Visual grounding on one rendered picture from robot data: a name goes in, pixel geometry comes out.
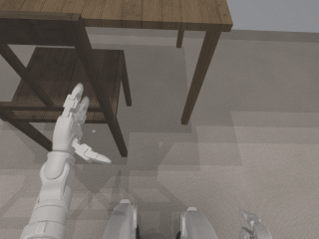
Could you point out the chair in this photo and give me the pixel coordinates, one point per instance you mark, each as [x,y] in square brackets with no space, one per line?
[52,73]

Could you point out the robot thigh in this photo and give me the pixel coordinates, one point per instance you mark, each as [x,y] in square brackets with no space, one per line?
[123,220]
[194,225]

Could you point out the table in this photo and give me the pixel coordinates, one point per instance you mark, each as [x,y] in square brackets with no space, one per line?
[210,16]

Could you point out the right robot thigh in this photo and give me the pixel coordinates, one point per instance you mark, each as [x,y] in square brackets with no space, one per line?
[194,225]

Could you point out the robot right hand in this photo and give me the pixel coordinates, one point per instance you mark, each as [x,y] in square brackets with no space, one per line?
[259,231]

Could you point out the robot left hand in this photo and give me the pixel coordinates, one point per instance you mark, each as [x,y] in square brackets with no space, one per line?
[68,125]

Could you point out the left robot thigh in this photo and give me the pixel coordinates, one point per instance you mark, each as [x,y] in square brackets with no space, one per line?
[123,220]

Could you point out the left robot forearm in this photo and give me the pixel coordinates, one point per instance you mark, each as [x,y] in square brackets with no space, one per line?
[49,215]

